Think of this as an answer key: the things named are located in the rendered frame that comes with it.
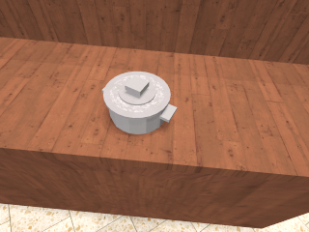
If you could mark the pot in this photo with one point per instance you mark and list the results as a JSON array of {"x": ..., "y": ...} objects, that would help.
[{"x": 146, "y": 125}]

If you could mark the knob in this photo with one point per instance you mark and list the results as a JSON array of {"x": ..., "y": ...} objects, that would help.
[{"x": 137, "y": 85}]

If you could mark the lid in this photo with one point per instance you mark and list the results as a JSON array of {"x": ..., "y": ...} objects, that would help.
[{"x": 131, "y": 106}]

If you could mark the table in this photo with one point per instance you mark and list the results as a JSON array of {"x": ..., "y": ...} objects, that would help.
[{"x": 236, "y": 151}]

